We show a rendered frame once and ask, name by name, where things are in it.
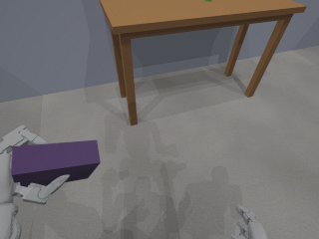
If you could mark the robot left hand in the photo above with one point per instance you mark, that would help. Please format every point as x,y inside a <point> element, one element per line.
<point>34,193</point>

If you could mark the robot right hand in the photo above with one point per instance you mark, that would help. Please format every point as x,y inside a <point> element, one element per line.
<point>253,230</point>

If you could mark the table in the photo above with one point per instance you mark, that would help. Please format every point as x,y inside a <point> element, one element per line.
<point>131,19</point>

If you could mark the left robot forearm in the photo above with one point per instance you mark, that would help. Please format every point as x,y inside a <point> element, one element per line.
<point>10,227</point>

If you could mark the sponge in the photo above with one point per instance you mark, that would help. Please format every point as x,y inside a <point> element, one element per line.
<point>43,163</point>

